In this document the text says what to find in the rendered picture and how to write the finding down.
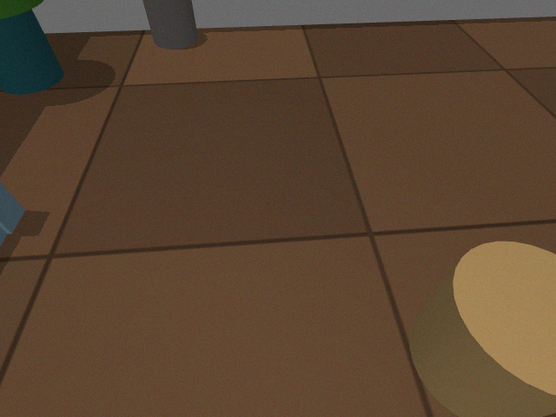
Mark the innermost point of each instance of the armchair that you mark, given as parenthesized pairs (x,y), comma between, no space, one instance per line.
(10,213)

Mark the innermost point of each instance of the potted plant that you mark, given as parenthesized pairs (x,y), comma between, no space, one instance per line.
(27,62)

